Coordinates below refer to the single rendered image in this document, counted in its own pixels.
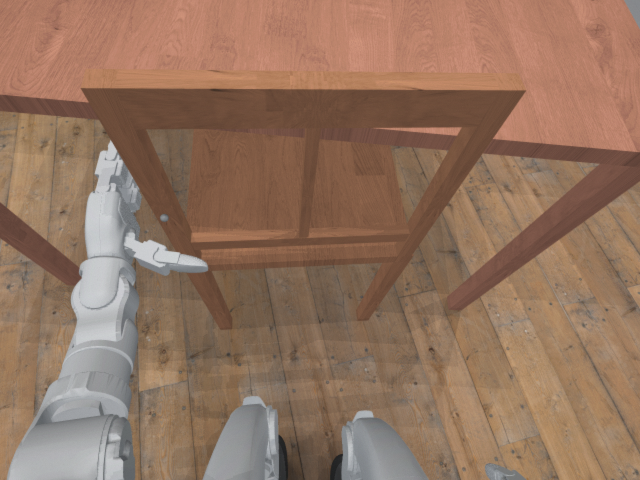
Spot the chair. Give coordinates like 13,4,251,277
81,69,526,330

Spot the robot left shin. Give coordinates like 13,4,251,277
230,396,279,480

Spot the robot left thigh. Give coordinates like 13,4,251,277
202,404,279,480

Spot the robot left hand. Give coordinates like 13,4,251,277
85,140,208,276

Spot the table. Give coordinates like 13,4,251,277
0,0,640,310

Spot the robot left forearm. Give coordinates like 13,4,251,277
7,256,139,480

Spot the left robot upper arm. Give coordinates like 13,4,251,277
13,414,135,480

